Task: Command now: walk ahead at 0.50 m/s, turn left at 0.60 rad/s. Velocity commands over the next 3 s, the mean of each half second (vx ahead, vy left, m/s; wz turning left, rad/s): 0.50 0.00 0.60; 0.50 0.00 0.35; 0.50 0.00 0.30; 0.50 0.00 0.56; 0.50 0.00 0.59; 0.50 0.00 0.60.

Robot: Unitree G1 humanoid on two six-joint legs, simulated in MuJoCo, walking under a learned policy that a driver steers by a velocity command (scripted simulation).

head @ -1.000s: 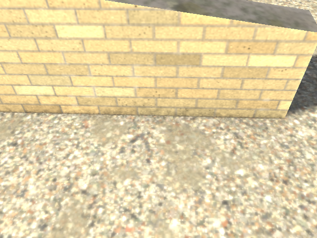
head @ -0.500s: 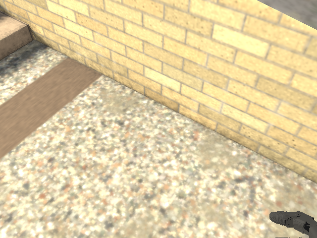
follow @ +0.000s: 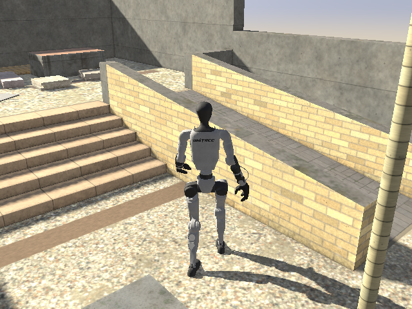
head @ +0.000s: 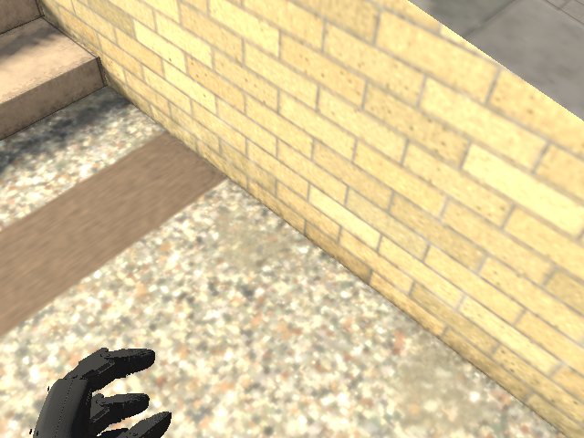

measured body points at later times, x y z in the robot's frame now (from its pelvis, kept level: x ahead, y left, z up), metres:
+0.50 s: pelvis +0.25 +0.03 +0.00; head +0.29 +0.05 +0.45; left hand +0.18 +0.32 -0.12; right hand +0.55 -0.12 -0.06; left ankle +0.36 +0.19 -0.70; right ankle +0.13 -0.13 -0.72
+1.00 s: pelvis +0.51 +0.14 +0.01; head +0.53 +0.16 +0.46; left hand +0.59 +0.45 -0.08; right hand +0.69 -0.10 -0.10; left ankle +0.36 +0.18 -0.72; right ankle +0.70 +0.09 -0.71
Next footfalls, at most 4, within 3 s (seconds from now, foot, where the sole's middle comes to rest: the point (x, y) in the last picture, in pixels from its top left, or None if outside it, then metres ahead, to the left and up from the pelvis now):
0.54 left None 0.40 0.20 -0.76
1.04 right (216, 329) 0.73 0.11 -0.76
1.58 left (62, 296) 0.85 0.50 -0.76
2.08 right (55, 199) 1.18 0.56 -0.76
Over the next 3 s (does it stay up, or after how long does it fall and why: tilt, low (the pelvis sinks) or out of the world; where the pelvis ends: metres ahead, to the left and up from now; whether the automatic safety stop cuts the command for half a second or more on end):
stays up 1.17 0.95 0.02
